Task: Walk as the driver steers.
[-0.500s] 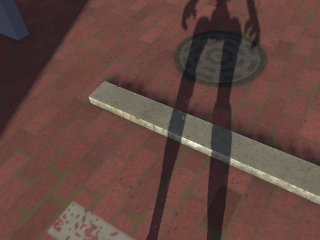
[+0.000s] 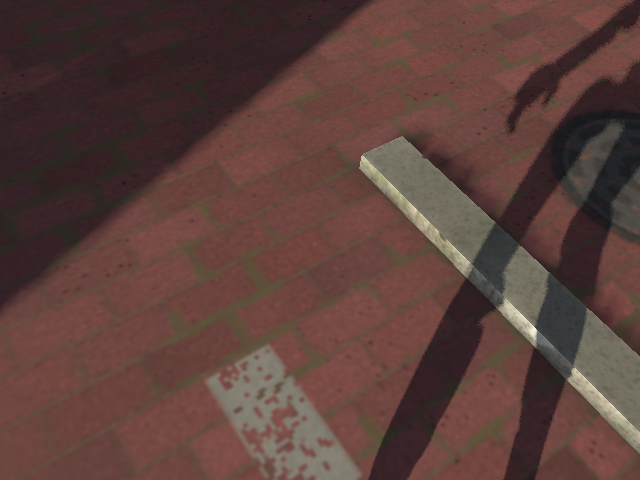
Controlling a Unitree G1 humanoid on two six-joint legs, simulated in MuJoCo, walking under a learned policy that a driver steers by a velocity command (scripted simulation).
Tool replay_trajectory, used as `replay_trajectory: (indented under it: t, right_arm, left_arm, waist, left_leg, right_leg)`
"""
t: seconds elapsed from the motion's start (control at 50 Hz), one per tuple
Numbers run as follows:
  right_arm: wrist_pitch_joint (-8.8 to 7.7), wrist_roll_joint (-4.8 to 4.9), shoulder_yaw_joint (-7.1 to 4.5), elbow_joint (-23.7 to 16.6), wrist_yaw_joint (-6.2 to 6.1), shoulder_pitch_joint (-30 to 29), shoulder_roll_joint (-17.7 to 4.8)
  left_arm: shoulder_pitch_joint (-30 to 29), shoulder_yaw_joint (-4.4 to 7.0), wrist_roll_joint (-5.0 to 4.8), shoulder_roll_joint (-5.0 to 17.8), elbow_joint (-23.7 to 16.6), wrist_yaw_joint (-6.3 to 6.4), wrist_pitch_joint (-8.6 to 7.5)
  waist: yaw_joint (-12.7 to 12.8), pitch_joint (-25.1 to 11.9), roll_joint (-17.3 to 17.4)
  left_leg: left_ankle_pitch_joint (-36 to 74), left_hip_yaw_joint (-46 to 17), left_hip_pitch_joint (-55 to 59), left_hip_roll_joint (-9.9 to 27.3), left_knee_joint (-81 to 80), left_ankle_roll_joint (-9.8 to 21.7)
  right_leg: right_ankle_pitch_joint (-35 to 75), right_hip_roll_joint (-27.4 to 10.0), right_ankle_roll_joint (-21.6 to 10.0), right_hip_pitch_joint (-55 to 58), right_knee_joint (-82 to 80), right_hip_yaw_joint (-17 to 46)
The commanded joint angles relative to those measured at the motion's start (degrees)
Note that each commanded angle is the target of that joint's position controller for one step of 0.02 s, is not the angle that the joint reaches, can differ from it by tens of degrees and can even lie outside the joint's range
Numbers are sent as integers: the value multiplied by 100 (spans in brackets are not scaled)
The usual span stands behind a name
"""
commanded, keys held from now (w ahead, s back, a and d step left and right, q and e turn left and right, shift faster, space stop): e+shift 0.48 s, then w+e+shift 0.16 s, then w+q+shift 0.36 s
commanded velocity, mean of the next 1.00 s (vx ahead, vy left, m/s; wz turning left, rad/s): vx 0.31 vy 0.00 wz -0.41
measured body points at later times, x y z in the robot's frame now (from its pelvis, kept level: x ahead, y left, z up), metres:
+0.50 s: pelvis +0.02 -0.03 -0.01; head +0.07 -0.06 +0.43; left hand +0.29 +0.17 -0.09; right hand +0.06 -0.35 -0.12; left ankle +0.00 +0.10 -0.73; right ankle +0.00 -0.13 -0.74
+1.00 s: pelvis +0.24 -0.11 -0.02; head +0.26 -0.12 +0.43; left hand +0.40 +0.13 -0.13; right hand +0.31 -0.42 -0.09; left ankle +0.45 -0.07 -0.71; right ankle -0.01 -0.14 -0.74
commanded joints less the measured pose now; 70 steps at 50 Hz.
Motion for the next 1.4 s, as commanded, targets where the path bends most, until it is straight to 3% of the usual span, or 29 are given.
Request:
replay_trajectory:
  t: [0.02,0.08,0.2,0.34,0.42,0.46,0.48,0.5,0.52,0.54,0.56,0.58,0.62,0.72,0.84,0.98,1.02,1.04,1.06,1.08,1.1,1.12,1.14,1.16,1.18,1.2,1.26,1.34,1.4]
  right_arm:
    - [-137,-142,-65,-223,-57,-102,-414]
    - [-43,-119,-187,-196,-216,-80,-738]
    - [17,-79,-224,-146,-315,-308,-621]
    - [54,22,-410,24,-178,-406,-883]
    - [17,217,-504,156,-33,-461,-1048]
    - [28,320,-522,281,14,-481,-1035]
    - [9,300,-512,428,66,-199,-945]
    - [-43,39,-420,103,66,-476,-593]
    - [-193,-29,-348,-263,54,-710,-499]
    - [-324,132,-419,-281,115,-1172,-809]
    - [-442,260,-445,-334,148,-1362,-897]
    - [-506,205,-495,-218,128,-1219,-995]
    - [-591,79,-531,-78,132,-920,-1006]
    - [-621,109,-299,243,189,-803,-518]
    - [-593,286,-183,-3,265,-1342,-671]
    - [-581,344,-26,-183,563,-1268,-523]
    - [-553,262,-71,-141,538,-870,-653]
    - [-534,211,-194,15,498,-101,-864]
    - [-491,209,-365,284,434,1086,-1165]
    - [-443,219,-479,473,322,1892,-1589]
    - [-491,136,-506,464,321,1807,-2165]
    - [-467,124,-401,267,323,1783,-1559]
    - [-466,79,-345,260,286,1449,-1408]
    - [-487,112,-306,273,278,1021,-1339]
    - [-501,109,-235,241,258,670,-1094]
    - [-516,13,-174,218,245,529,-982]
    - [-624,63,-122,388,226,333,-863]
    - [-518,107,-103,536,59,173,-874]
    - [-365,156,-88,690,-72,425,-867]
  left_arm:
    - [198,19,-117,194,-190,-3,23]
    - [9,99,-114,424,-422,76,58]
    - [139,110,-56,207,-755,79,182]
    - [-154,25,-47,-62,-1220,-165,214]
    - [-195,104,-120,61,-1362,-287,315]
    - [208,215,-142,180,-1294,-285,331]
    - [749,376,-104,533,-1165,-168,293]
    - [1330,622,-131,1375,-1116,-41,237]
    - [1375,583,-16,1598,-1217,-135,13]
    - [1494,476,-95,1202,-1174,-211,-158]
    - [1309,377,-172,974,-1132,-199,-264]
    - [876,286,-218,808,-1219,-178,-301]
    - [437,185,-135,662,-1350,-74,-343]
    - [851,80,-13,542,-1114,35,-512]
    - [1397,80,-26,723,-773,-46,-670]
    - [1168,72,57,718,-517,-67,-661]
    - [962,96,75,896,-547,-40,-612]
    - [988,105,82,992,-523,5,-549]
    - [1049,74,51,980,-510,37,-532]
    - [1213,-76,140,548,-595,53,-618]
    - [2158,-334,82,-237,-687,-55,-782]
    - [1589,-188,-62,630,-583,-111,-951]
    - [812,-171,-251,667,-842,-102,-983]
    - [508,-235,-153,548,-952,-40,-982]
    - [359,-195,-16,554,-927,17,-916]
    - [562,-168,-36,569,-891,12,-817]
    - [947,-211,45,296,-681,47,-580]
    - [541,-255,138,62,-679,34,-554]
    - [-146,-276,106,-45,-766,-76,-620]
  waist:
    - [-53,-844,1183]
    - [-226,-497,1110]
    - [-229,-231,944]
    - [-307,-359,963]
    - [-222,-492,1100]
    - [97,-652,984]
    - [330,-858,481]
    - [384,-1047,-1038]
    - [339,-1833,-1441]
    - [633,-1539,-539]
    - [506,-888,-395]
    - [215,-482,-67]
    - [-100,-251,-313]
    - [68,-241,-533]
    - [448,427,-500]
    - [286,699,-142]
    - [3,328,-267]
    - [-416,-212,-342]
    - [-1030,-868,-159]
    - [-1233,-1349,626]
    - [-385,-2525,2819]
    - [-935,-3122,1465]
    - [-903,-2142,1030]
    - [-607,-1342,245]
    - [-416,-955,159]
    - [-199,-760,374]
    - [111,-585,449]
    - [62,-589,549]
    - [-302,-582,620]
  left_leg:
    - [3464,-289,821,1284,-876,842]
    - [2901,-549,1294,1712,-1113,993]
    - [2255,-193,1544,1929,-1362,1067]
    - [3073,554,1641,2079,-1009,1051]
    - [3328,827,1747,2201,-546,725]
    - [3396,1207,1495,2005,281,314]
    - [3081,1447,862,1580,1282,-67]
    - [-673,1574,-1174,905,3171,-500]
    - [-2355,176,-2736,107,4427,-661]
    - [-1939,-492,-3338,243,4531,-491]
    - [-1422,-564,-3519,325,4186,-274]
    - [-1044,-568,-3294,412,3732,-216]
    - [-325,-522,-2544,389,2946,-257]
    - [1181,-123,-1985,292,1518,-572]
    - [1371,-186,-2942,534,989,-325]
    - [1195,-7,-3108,548,1016,160]
    - [769,553,-1709,48,1007,396]
    - [672,826,-564,-361,1053,510]
    - [1071,779,1177,-582,777,684]
    - [1563,-545,3015,118,742,860]
    - [1199,-4405,4527,2097,-512,2177]
    - [1004,-4836,4551,2053,-980,1926]
    - [1750,-3738,3755,1911,-827,1621]
    - [2758,-2980,2497,1733,-855,1428]
    - [3349,-2352,1680,1506,-849,1342]
    - [3902,-1997,1021,1410,-983,1329]
    - [4840,-1223,398,1186,-1387,1320]
    - [5363,-373,594,684,-1422,862]
    - [4839,-243,1062,563,-1375,480]
  right_leg:
    - [603,92,194,194,160,387]
    - [490,103,323,-477,120,428]
    - [519,-268,474,-853,-75,236]
    - [454,-367,118,-201,-1372,-344]
    - [374,-167,-258,481,-2290,-669]
    - [1007,116,-577,1435,-3355,-816]
    - [2261,215,-892,2523,-3933,-445]
    - [4407,-1028,-1595,3972,-3830,1555]
    - [1594,-1832,-2797,4581,-4441,3911]
    - [-862,-1791,-2616,4560,-5075,3862]
    - [-2071,-1639,-2335,4089,-5352,3686]
    - [-1901,-1474,-2107,3496,-5396,3396]
    - [-1346,-996,-1870,2734,-5482,2733]
    - [92,-677,-1605,2552,-5477,1583]
    - [90,-1344,-1562,3259,-5817,1449]
    - [1791,-1452,-1160,3909,-5808,47]
    - [5143,-1237,-1016,3540,-5030,-483]
    - [6915,-1117,-924,3384,-3929,-662]
    - [7492,-939,-742,2766,-2488,-714]
    - [4947,-613,-448,1278,-588,-539]
    - [-716,759,-25,-486,2315,-51]
    - [-431,501,-182,-658,2579,976]
    - [-238,225,-256,-858,2405,764]
    - [65,-87,-273,-698,1841,613]
    - [167,-302,-292,-502,1408,534]
    - [250,-392,-325,-85,1274,541]
    - [565,-397,-217,218,367,385]
    - [1950,-163,-97,191,-1224,94]
    - [3014,3,-118,288,-2499,-5]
